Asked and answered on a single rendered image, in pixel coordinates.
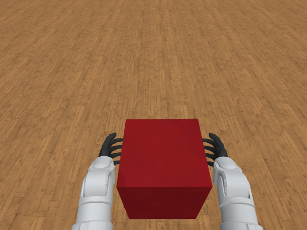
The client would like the right robot hand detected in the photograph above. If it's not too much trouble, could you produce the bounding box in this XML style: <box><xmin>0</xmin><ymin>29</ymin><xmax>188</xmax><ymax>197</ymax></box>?
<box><xmin>202</xmin><ymin>133</ymin><xmax>228</xmax><ymax>167</ymax></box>

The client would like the carton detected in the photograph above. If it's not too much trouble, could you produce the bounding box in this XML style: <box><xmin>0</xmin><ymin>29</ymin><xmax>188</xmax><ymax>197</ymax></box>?
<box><xmin>116</xmin><ymin>119</ymin><xmax>213</xmax><ymax>219</ymax></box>

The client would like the robot left forearm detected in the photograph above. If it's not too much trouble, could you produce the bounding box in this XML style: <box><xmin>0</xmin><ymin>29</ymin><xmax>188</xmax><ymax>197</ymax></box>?
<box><xmin>71</xmin><ymin>156</ymin><xmax>115</xmax><ymax>230</ymax></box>

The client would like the left robot hand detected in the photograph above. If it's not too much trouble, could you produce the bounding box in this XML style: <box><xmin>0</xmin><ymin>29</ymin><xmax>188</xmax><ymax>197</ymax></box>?
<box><xmin>98</xmin><ymin>132</ymin><xmax>123</xmax><ymax>165</ymax></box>

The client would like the robot right forearm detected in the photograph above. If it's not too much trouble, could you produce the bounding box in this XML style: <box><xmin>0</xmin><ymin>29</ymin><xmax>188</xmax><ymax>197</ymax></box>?
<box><xmin>213</xmin><ymin>157</ymin><xmax>263</xmax><ymax>230</ymax></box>

